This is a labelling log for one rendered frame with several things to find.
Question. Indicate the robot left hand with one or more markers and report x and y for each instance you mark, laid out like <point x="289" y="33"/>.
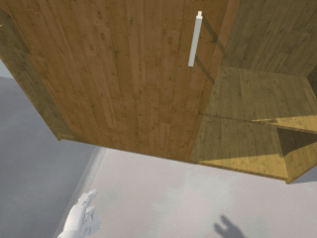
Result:
<point x="78" y="216"/>

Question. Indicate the wardrobe door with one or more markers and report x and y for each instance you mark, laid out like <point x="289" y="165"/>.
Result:
<point x="14" y="48"/>
<point x="117" y="70"/>

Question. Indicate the handle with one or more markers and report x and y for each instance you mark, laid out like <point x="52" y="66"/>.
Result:
<point x="195" y="38"/>

